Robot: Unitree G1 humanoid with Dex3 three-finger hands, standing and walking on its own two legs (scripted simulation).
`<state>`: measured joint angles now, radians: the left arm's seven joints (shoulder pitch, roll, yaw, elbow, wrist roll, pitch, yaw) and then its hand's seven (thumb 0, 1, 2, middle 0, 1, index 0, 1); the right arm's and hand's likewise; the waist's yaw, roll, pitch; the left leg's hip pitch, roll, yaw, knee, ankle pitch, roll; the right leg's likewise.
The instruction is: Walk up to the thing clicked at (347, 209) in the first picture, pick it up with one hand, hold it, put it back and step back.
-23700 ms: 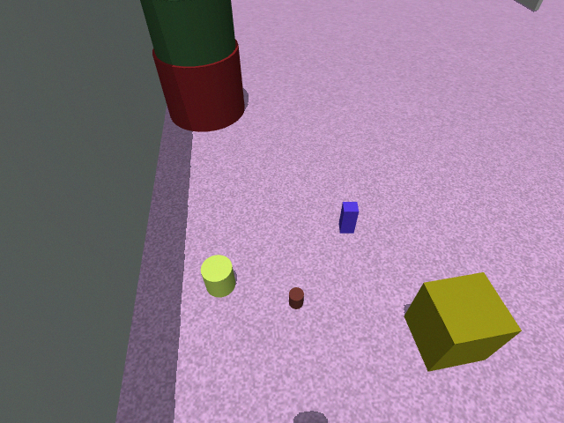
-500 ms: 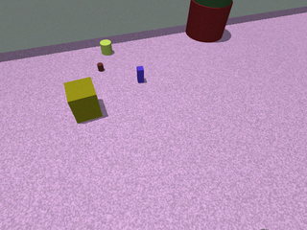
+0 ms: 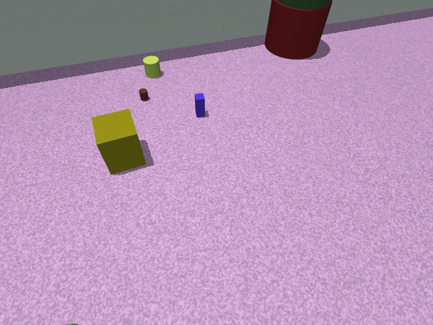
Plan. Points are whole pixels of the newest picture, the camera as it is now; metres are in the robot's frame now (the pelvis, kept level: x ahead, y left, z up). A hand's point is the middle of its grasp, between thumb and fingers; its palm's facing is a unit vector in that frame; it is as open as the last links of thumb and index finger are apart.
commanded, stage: walk up
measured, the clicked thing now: (199, 105) +1.48 +0.13 -0.69
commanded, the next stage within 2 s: stand in 0.06 s
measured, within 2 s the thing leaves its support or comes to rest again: neither
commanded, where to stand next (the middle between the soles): +0.06 -0.01 m, yaw -5 degrees
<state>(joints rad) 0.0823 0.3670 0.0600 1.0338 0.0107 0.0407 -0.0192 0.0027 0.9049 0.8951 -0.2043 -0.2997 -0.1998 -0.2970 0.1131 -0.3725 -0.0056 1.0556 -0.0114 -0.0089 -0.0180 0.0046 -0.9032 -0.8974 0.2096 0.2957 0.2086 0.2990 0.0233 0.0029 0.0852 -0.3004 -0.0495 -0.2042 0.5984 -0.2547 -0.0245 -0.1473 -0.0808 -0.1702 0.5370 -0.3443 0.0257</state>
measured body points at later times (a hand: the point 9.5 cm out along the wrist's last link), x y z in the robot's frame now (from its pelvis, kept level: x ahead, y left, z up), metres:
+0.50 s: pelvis +0.00 -0.01 +0.01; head +0.02 -0.01 +0.46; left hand +0.09 +0.30 -0.12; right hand +0.10 -0.30 -0.12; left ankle +0.04 +0.14 -0.73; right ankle -0.04 -0.13 -0.73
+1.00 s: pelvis +0.00 -0.01 +0.01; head +0.02 -0.01 +0.46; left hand +0.10 +0.29 -0.12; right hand +0.06 -0.32 -0.12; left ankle +0.04 +0.14 -0.73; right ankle -0.04 -0.13 -0.73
